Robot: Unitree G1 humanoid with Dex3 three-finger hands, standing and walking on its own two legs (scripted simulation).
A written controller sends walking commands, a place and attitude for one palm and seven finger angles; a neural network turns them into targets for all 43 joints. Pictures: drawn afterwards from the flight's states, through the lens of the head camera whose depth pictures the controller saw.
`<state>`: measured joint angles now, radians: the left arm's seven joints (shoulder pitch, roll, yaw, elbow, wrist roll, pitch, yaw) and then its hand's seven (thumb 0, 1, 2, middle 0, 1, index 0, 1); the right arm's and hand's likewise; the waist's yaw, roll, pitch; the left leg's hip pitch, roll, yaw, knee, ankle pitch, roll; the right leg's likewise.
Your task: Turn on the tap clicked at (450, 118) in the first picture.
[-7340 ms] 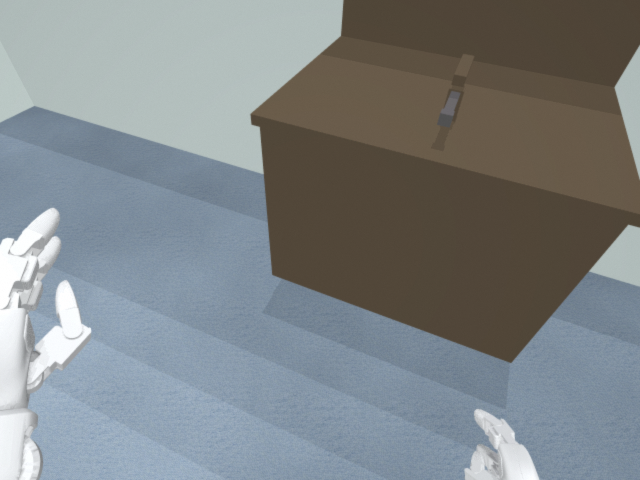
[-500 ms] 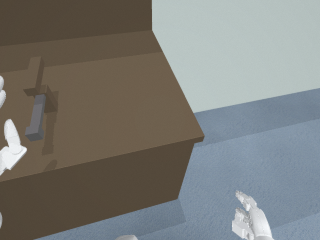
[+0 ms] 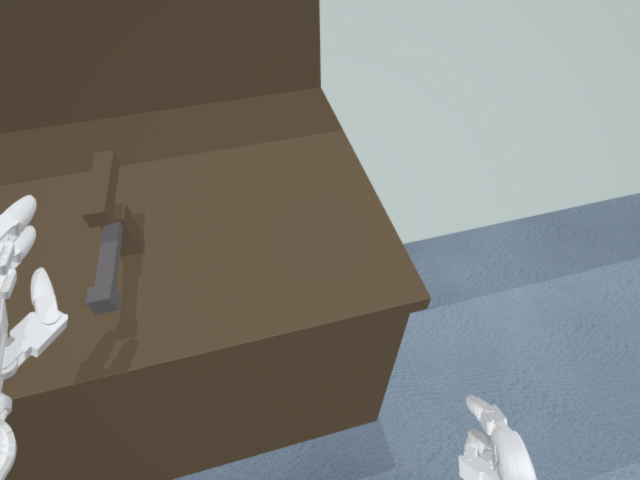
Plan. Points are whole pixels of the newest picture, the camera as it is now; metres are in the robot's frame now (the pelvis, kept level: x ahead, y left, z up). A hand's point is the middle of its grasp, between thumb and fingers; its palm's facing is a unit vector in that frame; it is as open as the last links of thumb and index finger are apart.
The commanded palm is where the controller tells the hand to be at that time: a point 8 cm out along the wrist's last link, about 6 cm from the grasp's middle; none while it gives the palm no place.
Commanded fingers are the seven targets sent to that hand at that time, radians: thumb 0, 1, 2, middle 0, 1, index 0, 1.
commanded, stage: come to a stop and stand still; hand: left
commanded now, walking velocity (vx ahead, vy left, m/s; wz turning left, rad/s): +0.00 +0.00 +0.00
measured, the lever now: (103, 298) +0.30 +0.31 +0.06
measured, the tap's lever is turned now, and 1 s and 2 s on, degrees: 0 0 0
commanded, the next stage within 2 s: look again from close up in 1.06 s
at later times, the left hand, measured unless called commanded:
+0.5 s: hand (67, 319) +0.22 +0.26 +0.16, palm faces +0.41 -0.87 -0.27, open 7.5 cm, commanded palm +0.16 +0.28 +0.18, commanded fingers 0.00 0.90 0.90 -0.20 -0.30 -0.20 -0.30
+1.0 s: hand (36, 301) +0.23 +0.30 +0.16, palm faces +0.35 -0.87 -0.35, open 7.5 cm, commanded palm +0.18 +0.33 +0.18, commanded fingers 0.00 0.90 0.90 -0.20 -0.30 -0.20 -0.30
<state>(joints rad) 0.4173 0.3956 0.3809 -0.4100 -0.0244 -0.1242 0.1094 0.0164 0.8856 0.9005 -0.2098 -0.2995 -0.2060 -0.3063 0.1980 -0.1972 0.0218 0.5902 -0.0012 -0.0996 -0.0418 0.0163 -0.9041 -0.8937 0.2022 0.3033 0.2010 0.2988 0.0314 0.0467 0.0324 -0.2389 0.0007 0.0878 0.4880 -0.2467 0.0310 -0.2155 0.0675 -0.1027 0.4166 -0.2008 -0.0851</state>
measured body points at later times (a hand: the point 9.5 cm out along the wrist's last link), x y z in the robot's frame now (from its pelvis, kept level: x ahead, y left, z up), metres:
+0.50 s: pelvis -0.01 +0.01 +0.00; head +0.00 +0.04 +0.45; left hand +0.19 +0.30 +0.18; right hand +0.15 -0.23 -0.06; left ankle +0.01 +0.08 -0.74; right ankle +0.02 -0.06 -0.74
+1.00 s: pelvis +0.01 +0.06 +0.00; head +0.03 +0.08 +0.45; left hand +0.21 +0.34 +0.18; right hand +0.20 -0.16 -0.07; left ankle +0.01 +0.08 -0.74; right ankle +0.02 -0.06 -0.74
